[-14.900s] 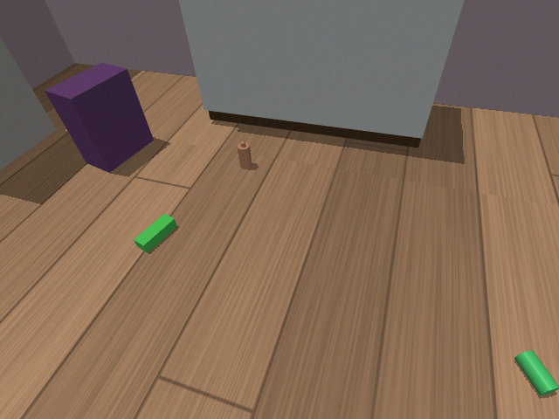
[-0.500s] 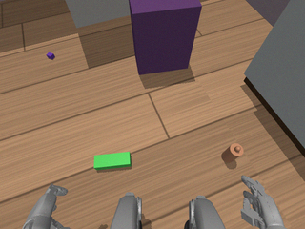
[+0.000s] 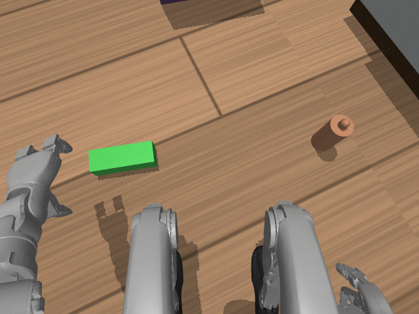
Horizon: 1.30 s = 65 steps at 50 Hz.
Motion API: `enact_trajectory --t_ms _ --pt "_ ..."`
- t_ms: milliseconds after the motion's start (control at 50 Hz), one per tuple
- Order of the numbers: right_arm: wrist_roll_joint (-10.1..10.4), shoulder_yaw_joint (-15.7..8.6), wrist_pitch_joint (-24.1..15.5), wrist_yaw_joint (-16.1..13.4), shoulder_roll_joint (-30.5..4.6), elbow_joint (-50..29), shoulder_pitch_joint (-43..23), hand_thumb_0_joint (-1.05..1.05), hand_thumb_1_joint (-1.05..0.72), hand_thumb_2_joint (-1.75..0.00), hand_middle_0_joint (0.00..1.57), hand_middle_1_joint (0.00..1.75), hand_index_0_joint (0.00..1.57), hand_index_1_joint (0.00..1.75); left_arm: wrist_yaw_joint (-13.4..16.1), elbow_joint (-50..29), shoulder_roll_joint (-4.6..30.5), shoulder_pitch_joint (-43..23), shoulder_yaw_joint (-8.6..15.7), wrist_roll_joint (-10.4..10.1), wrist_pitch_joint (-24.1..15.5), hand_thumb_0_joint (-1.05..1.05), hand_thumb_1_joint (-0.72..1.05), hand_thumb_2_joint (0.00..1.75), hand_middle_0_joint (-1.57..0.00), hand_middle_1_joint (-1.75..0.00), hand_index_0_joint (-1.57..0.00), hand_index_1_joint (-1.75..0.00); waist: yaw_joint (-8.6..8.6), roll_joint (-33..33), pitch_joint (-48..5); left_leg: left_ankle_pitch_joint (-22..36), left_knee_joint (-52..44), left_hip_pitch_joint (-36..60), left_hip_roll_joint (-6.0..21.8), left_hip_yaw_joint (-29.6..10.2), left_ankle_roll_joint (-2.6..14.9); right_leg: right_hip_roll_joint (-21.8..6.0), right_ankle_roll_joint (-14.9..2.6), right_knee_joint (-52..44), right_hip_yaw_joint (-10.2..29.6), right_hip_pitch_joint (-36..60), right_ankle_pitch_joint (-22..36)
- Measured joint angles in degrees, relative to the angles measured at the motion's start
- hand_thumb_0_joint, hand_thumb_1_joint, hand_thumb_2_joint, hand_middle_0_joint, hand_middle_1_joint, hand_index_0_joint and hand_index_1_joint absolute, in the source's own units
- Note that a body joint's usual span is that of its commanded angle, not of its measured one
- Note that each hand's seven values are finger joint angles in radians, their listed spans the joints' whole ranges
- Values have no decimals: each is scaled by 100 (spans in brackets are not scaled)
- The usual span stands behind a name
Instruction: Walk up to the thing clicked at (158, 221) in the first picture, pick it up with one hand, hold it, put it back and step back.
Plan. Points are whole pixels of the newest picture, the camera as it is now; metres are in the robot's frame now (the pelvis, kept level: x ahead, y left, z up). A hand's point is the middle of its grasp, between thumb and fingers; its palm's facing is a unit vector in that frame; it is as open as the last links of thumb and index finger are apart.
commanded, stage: rise first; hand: left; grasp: from above
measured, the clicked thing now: (123, 158) +0.49 +0.30 -0.39
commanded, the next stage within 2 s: none
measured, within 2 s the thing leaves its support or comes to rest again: neither
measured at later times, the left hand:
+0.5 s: hand (74, 169) +0.41 +0.36 -0.21, palm faces -0.44 -0.07 -0.90, open 14.1 cm
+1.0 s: hand (85, 161) +0.44 +0.35 -0.25, palm faces -0.44 -0.09 -0.89, open 14.1 cm
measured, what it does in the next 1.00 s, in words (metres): lowers itself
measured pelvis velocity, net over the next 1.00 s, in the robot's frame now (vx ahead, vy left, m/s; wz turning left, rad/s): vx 0.01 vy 0.01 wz -0.07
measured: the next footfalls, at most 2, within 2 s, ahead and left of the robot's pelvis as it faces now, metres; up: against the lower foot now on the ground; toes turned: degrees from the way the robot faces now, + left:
none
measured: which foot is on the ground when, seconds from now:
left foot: down 0.00-1.00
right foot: down 0.00-1.00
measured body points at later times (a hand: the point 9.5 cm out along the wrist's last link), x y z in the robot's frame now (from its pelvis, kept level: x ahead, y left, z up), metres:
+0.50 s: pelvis -0.01 +0.01 -0.07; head +0.22 +0.07 +0.32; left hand +0.43 +0.36 -0.16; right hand +0.07 -0.27 -0.18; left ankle +0.08 +0.13 -0.39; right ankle +0.10 -0.13 -0.39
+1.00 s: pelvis +0.01 +0.01 -0.09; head +0.25 +0.07 +0.28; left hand +0.46 +0.35 -0.20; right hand +0.07 -0.27 -0.20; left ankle +0.08 +0.13 -0.39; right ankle +0.10 -0.13 -0.39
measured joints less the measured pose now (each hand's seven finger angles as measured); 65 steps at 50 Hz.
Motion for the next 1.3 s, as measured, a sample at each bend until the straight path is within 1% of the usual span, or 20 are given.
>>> enact_trajectory --t_ms 180,300,440,520,660,820,1020,1100,1160,1300 --pt "-135 127 352 109 33 109 232 1 -89 -90 20 30 20 30 396 799 370 -605 48 865 -274 0 -54 104 -6 -105 -6 -106 -288 -56 87 55 557 -539 -20 -107 66 34 62 439 -34 -442 89" --pt "-259 191 465 185 4 187 264 1 -90 -90 20 30 20 30 662 1255 629 -971 -4 1341 -403 0 -53 103 -7 -103 -7 -103 -428 -132 139 72 878 -843 -61 -155 94 30 79 717 -41 -684 90" --pt "-415 253 503 258 8 253 169 1 -90 -90 20 30 20 30 921 1641 820 -1327 -36 1797 -516 0 -53 102 -7 -102 -7 -102 -526 -179 221 57 1203 -1134 -97 -202 117 33 121 1009 -41 -924 59" --pt "-500 286 504 296 42 286 92 1 -91 -90 20 30 20 30 1070 1834 884 -1490 -37 1962 -539 0 -53 102 -7 -102 -8 -102 -560 -203 243 29 1342 -1264 -101 -217 122 44 135 1137 -35 -1046 34" --pt "-633 364 466 346 98 314 -21 1 -91 -90 20 30 20 30 1244 2147 962 -1722 21 2056 -456 0 -53 101 -7 -103 -8 -102 -626 -234 295 -42 1523 -1414 -104 -241 119 63 166 1308 -28 -1193 -28" --pt "-722 426 457 386 98 301 -44 1 -91 -90 20 30 20 30 1266 2252 1049 -1839 78 2028 -381 0 -54 101 -7 -103 -8 -103 -707 -236 373 -124 1665 -1522 -112 -273 115 73 189 1432 -36 -1287 -105" --pt "-778 479 514 441 41 271 15 1 -91 -90 20 30 20 30 1279 2281 1158 -1842 200 1991 -418 0 -54 101 -7 -103 -8 -103 -785 -248 453 -190 1783 -1596 -113 -333 102 92 197 1515 -73 -1345 -150" --pt "-787 495 528 454 20 262 36 1 -91 -90 20 30 20 30 1298 2317 1205 -1862 199 2010 -434 0 -54 102 -7 -103 -8 -103 -806 -258 481 -198 1820 -1625 -115 -350 104 99 198 1537 -85 -1364 -153" --pt "-799 511 530 463 12 257 45 1 -91 -90 20 30 20 30 1337 2321 1230 -1854 243 2011 -447 0 -55 102 -7 -103 -7 -103 -824 -267 498 -202 1841 -1641 -115 -361 106 103 202 1547 -91 -1373 -153" --pt "-817 552 518 492 6 241 41 1 -91 -90 20 30 20 30 1384 2430 1296 -1900 227 2050 -454 0 -55 102 -7 -103 -7 -104 -873 -282 528 -195 1892 -1673 -126 -382 106 107 205 1586 -103 -1391 -147"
